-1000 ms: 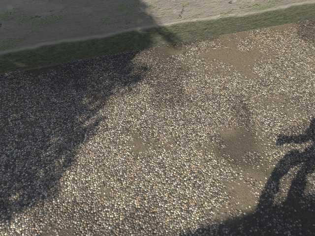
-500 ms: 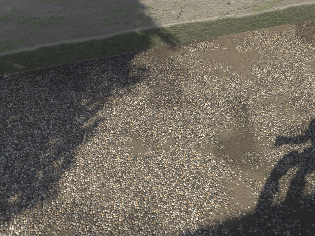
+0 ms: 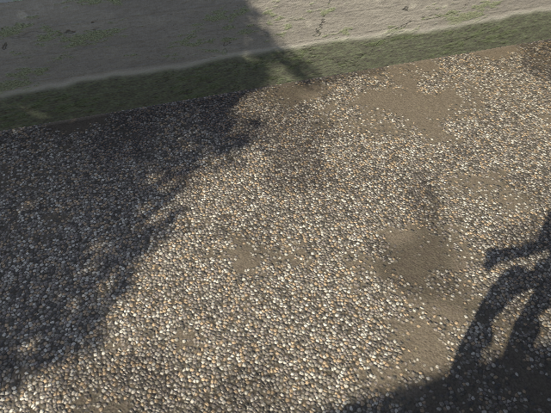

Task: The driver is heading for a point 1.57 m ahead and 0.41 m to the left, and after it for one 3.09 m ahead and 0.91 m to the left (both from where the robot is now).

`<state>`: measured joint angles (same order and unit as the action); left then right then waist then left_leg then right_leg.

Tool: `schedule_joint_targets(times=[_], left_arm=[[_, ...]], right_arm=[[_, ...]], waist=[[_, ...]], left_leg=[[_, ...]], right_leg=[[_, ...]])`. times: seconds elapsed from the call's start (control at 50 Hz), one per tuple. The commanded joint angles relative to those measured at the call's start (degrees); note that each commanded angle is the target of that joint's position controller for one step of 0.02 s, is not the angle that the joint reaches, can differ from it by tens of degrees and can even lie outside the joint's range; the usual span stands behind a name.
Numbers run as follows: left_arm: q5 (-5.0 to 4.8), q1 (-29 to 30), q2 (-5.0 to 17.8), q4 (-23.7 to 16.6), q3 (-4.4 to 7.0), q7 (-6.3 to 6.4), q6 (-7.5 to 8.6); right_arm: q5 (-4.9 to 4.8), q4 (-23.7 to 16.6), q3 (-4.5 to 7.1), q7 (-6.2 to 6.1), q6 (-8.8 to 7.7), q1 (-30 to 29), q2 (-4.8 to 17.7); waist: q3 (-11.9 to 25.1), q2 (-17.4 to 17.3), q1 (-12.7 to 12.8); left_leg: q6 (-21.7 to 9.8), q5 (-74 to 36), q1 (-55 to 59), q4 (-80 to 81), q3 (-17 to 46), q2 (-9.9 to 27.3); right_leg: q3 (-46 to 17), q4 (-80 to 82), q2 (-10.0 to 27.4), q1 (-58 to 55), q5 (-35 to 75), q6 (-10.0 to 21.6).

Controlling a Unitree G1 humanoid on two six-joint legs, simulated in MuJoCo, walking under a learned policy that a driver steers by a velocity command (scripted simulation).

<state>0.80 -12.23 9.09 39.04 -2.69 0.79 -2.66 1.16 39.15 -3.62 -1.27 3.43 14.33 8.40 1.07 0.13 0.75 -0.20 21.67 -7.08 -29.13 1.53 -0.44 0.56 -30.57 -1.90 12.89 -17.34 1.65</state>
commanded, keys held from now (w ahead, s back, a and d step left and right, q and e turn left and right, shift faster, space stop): no key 0.82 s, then w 0.18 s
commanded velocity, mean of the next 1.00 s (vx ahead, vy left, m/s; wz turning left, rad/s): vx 0.07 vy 0.00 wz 0.00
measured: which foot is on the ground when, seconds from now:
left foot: down 0.00-1.00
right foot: down 0.00-1.00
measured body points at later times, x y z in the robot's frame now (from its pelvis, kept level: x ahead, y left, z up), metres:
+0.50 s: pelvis +0.00 +0.01 +0.01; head +0.00 +0.01 +0.46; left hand +0.10 +0.24 -0.11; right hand +0.08 -0.23 -0.11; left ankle -0.07 +0.12 -0.73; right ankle -0.01 -0.10 -0.73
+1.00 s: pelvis -0.01 +0.02 +0.01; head -0.01 +0.02 +0.46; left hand +0.10 +0.24 -0.12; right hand +0.08 -0.21 -0.12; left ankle -0.07 +0.12 -0.73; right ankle -0.01 -0.10 -0.73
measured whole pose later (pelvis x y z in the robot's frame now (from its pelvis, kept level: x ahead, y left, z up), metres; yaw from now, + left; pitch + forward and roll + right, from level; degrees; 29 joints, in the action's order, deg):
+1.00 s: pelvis -0.01 +0.02 +0.01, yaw +0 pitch +0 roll +0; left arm 0.7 -15.5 11.0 41.8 -2.6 1.6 -3.2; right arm 0.3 42.5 -4.1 -2.0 4.3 16.9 10.6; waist 1.8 0.7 0.2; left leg -1.8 16.5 -4.9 -21.3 1.7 -2.4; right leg -0.6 -24.3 -0.1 11.4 -13.2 0.1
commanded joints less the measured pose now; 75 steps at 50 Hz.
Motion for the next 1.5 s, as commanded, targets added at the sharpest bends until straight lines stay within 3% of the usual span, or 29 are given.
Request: schedule_joint_targets(times=[0.02, 0.14, 0.18, 0.28, 0.3, 0.38, 0.46, 0.58, 0.78, 0.84, 0.86, 0.9, 0.94, 0.96, 1.0, 1.02, 1.04, 1.06, 1.08, 1.1, 1.12, 1.14, 1.18, 1.2, 1.22, 1.32, 1.34, 1.36, 1.5], left_arm=[[0.05, 1.33, 4.8, -2.91, 1.59, -0.26, 1.54], [-0.48, 1.73, 4.36, -1.3, 1.96, -0.28, 1.43], [-1.31, 2.43, 5.13, -1.43, 2.02, 1.19, 0.91], [-0.86, 2.05, 5.7, -1.7, 2.34, 1.37, 0.48], [0.32, -3.37, 7.51, -0.65, 1.65, 0.89, 0.48], [-0.26, -2.06, 7.9, -1.24, 1.67, 0.46, 1.05], [0.07, -4.36, 8.12, -1.31, 1.63, -0.6, 1.27], [-0.2, -4.21, 8.85, -1.83, 1.35, 0.8, 0.85], [0.09, -8.22, 9.23, -1.8, 1.15, -0.09, 1.31], [0.04, -7.83, 8.88, -1.53, 0.91, 0.76, 0.99], [-0.55, -1.59, 5.12, -2.11, 0.81, 0.4, 0.76], [-0.61, -4.44, 6.69, -0.64, 1.01, 1.19, 0.37], [-0.57, -2.92, 6.6, -0.46, 1.0, 1.7, -0.04], [-0.27, 0.03, 5.44, -1.69, 1.02, 0.96, 0.08], [0.27, -1.11, 5.07, -1.61, 1.02, 0.57, 0.43], [-0.18, -3.63, 5.81, -0.45, 0.99, 1.35, 0.46], [0.16, 1.39, 5.12, -2.31, 1.15, 0.77, 0.54], [0.55, 0.75, 4.92, -2.67, 1.1, 0.59, 0.67], [-0.07, -1.98, 5.44, -1.46, 1.03, 1.32, 0.6], [0.2, 2.73, 4.94, -3.32, 1.22, 0.74, 0.56], [0.68, 2.14, 4.68, -3.66, 1.15, 0.54, 0.68], [0.09, -0.81, 5.01, -2.61, 1.08, 1.23, 0.64], [0.33, 4.66, 4.68, -4.98, 1.23, 0.69, 0.5], [0.8, 3.62, 4.45, -5.15, 1.25, 0.42, 0.66], [0.22, 0.62, 4.6, -4.07, 1.14, 1.05, 0.59], [0.05, 3.9, 4.46, -6.15, 1.17, 1.16, 0.1], [0.5, 6.7, 4.66, -7.59, 1.39, 0.36, 0.38], [0.52, 2.84, 4.23, -6.4, 1.17, 0.88, 0.51], [0.18, 5.51, 4.09, -8.01, 1.21, 0.94, 0.22]], right_arm=[[-0.11, -4.17, 1.65, -0.25, -0.7, -2.89, 5.97], [-0.52, -3.84, 1.63, -0.09, 0.47, -2.95, 5.34], [-1.29, -2.84, 1.68, -0.58, 0.14, -2.03, 5.43], [-1.0, -3.18, 1.8, -0.61, 0.11, -3.08, 6.19], [1.13, -2.15, 1.74, -1.39, 0.42, 2.29, 7.41], [0.67, -1.54, 1.94, -2.03, 0.63, 2.16, 8.53], [0.64, -1.76, 1.48, -0.84, 0.63, 1.81, 8.69], [0.38, 0.44, 1.64, -2.04, 0.81, 5.62, 9.46], [0.62, 1.22, 1.23, -1.57, 0.77, 7.12, 10.25], [0.64, 3.22, 1.05, -2.31, 1.05, 9.89, 9.2], [-1.09, -1.09, 0.26, -0.91, 0.23, -1.05, 6.05], [-1.69, 1.01, 0.74, -0.63, -0.45, 4.23, 7.64], [-1.32, 1.21, 0.5, -0.8, -0.49, 3.47, 6.91], [-0.83, -1.38, 0.57, -0.79, -0.09, -1.39, 6.56], [-0.69, -2.06, 0.88, -0.73, 0.36, -0.87, 7.37], [-0.97, -0.15, 0.87, -0.84, 0.17, 3.09, 7.51], [-0.66, -2.8, 0.79, -0.89, 0.45, -2.13, 6.7], [-0.6, -3.19, 1.14, -0.9, 0.55, -2.01, 7.57], [-0.87, -1.45, 1.09, -0.97, 0.31, 1.19, 7.39], [-0.6, -4.11, 0.95, -0.97, 0.67, -3.62, 6.43], [-0.44, -4.46, 1.18, -0.91, 0.8, -3.61, 6.88], [-0.68, -2.98, 1.19, -0.93, 0.46, -0.54, 6.71], [-0.38, -5.8, 0.88, -0.95, 0.82, -5.96, 5.48], [-0.24, -6.13, 1.33, -0.88, 0.89, -5.79, 6.27], [-0.39, -4.68, 1.31, -0.89, 0.56, -2.73, 5.9], [-0.09, -6.01, 0.99, -0.77, 0.28, -5.62, 4.58], [-0.17, -7.89, 1.13, -0.77, 0.64, -8.37, 5.18], [-0.1, -6.2, 1.49, -0.8, 0.21, -5.08, 5.55], [-0.02, -7.0, 1.27, -0.67, -0.06, -6.45, 4.51]], waist=[[3.85, -1.04, 0.75], [4.33, -0.57, -0.09], [4.24, -0.5, -0.91], [1.31, -0.35, -0.39], [0.43, -2.18, -1.92], [-0.01, 0.34, -1.62], [0.2, 0.09, -0.69], [-1.21, -0.19, -1.61], [-1.2, -0.12, -1.1], [-1.27, -0.37, -1.93], [-2.68, 1.32, 0.47], [5.3, -0.28, -0.94], [0.38, -0.71, -0.69], [-4.53, -1.34, 0.27], [-1.44, -1.31, 0.12], [2.81, -1.24, -1.0], [-4.0, -0.74, -0.15], [-1.26, -1.49, -0.16], [2.5, -1.65, -0.97], [-4.16, -0.92, -0.16], [-1.27, -1.07, -0.1], [3.24, -1.19, -0.85], [-3.22, -0.01, 0.08], [-0.26, -0.6, 0.27], [3.99, -0.59, -0.55], [0.35, 0.52, -0.16], [-1.81, 0.85, 0.59], [4.22, -0.16, -0.07], [1.78, 0.23, -0.02]], left_leg=[[-0.58, -30.91, 0.95, 6.41, 4.58, 5.21], [-0.7, -25.46, 2.38, 10.12, 4.41, 5.24], [-0.65, -17.27, 2.05, 9.86, 3.41, 3.82], [-1.34, -19.63, -0.52, 9.04, 3.64, 4.04], [-3.58, -20.39, 0.87, 11.44, 5.02, 3.2], [-4.03, -21.13, 1.36, 12.5, 5.54, 3.85], [-4.37, -21.98, 0.85, 14.63, 6.5, 4.49], [-4.03, -17.93, 1.09, 15.21, 5.64, 3.41], [-4.54, -22.84, 1.36, 15.71, 6.43, 3.88], [-4.17, -15.46, 2.31, 16.45, 5.67, 2.86], [-1.71, -25.41, -1.82, 14.09, 5.57, 5.87], [-1.58, -12.6, 2.59, 13.58, 4.04, 2.95], [-2.05, -8.74, -0.88, 12.85, 3.61, 1.95], [-2.39, -18.37, -3.74, 10.74, 4.2, 2.84], [-3.4, -21.97, -1.32, 8.06, 4.29, 3.23], [-3.64, -11.25, 1.11, 8.18, 3.29, 1.73], [-3.72, -21.5, -2.67, 6.57, 4.47, 3.18], [-4.08, -23.8, -1.24, 5.36, 4.51, 3.36], [-4.0, -13.6, 0.56, 5.58, 3.21, 1.62], [-3.83, -23.04, -3.19, 4.22, 4.23, 2.92], [-3.99, -25.64, -1.81, 3.02, 4.26, 3.18], [-3.72, -15.42, 0.17, 3.12, 2.81, 1.26], [-3.17, -23.33, -4.14, 1.53, 3.59, 2.32], [-3.29, -25.76, -2.53, 0.12, 3.54, 2.29], [-2.88, -15.73, -0.75, 0.3, 1.93, 0.48], [-2.15, -13.07, -3.88, -1.08, 1.61, -0.02], [-2.21, -23.64, -4.76, -2.2, 3.05, 1.81], [-2.19, -16.33, -1.77, -2.49, 1.83, 0.41], [-1.79, -15.15, -3.67, -3.0, 1.74, 0.27]], right_leg=[[-5.82, 7.12, 6.04, -6.29, 27.71, 1.99], [-5.52, 10.53, 6.64, -7.54, 25.35, 1.89], [-6.18, 9.76, 6.28, -6.41, 19.74, 1.85], [-5.81, 8.64, 6.04, -3.69, 18.35, 1.95], [-8.2, 11.11, 5.88, -4.34, 21.25, 4.4], [-7.37, 11.43, 6.07, -5.92, 21.94, 3.99], [-7.51, 12.01, 6.95, -8.11, 22.65, 3.9], [-6.75, 13.03, 5.58, -5.18, 16.02, 2.65], [-6.63, 12.83, 6.23, -5.94, 19.85, 2.57], [-6.17, 14.03, 5.07, -4.13, 12.1, 1.83], [-5.07, 14.04, 6.94, -4.71, 17.67, 0.33], [-4.88, 11.52, 5.58, -7.09, 9.79, 0.73], [-4.36, 9.87, 4.88, -4.08, 7.24, 0.96], [-2.66, 7.4, 4.32, -0.86, 12.6, 0.98], [-1.51, 5.48, 3.5, 0.51, 12.25, 1.05], [-2.41, 5.66, 3.17, -1.11, 5.28, 1.26], [-1.25, 3.5, 3.14, 2.58, 12.96, 1.02], [-1.18, 2.96, 3.25, 2.06, 14.4, 1.08], [-2.05, 3.43, 2.89, 0.03, 7.3, 1.33], [-0.91, 1.45, 3.01, 3.62, 15.69, 0.9], [-0.93, 1.04, 3.16, 2.74, 17.86, 1.03], [-2.05, 1.83, 2.84, -0.1, 10.82, 1.44], [-1.12, -0.71, 3.33, 3.06, 20.41, 1.27], [-1.08, -0.96, 3.37, 2.1, 22.81, 1.44], [-2.27, 0.17, 3.12, -0.35, 15.24, 1.81], [-2.98, -0.92, 3.49, 1.33, 15.26, 2.18], [-1.35, -3.21, 3.61, 3.25, 24.72, 1.86], [-2.53, -1.75, 3.28, 0.2, 17.71, 2.13], [-2.63, -2.52, 3.22, 1.33, 16.85, 2.0]])
Velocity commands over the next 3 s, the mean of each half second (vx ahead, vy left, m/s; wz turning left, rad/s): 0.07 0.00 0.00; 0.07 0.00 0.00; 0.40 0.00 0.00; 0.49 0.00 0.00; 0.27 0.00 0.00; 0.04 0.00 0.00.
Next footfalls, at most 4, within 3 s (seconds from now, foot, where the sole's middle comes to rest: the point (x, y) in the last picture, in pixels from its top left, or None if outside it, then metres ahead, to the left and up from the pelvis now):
none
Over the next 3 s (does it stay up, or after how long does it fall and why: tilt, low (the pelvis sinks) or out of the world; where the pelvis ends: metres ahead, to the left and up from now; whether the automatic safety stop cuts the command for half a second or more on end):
stays up -0.01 0.01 0.01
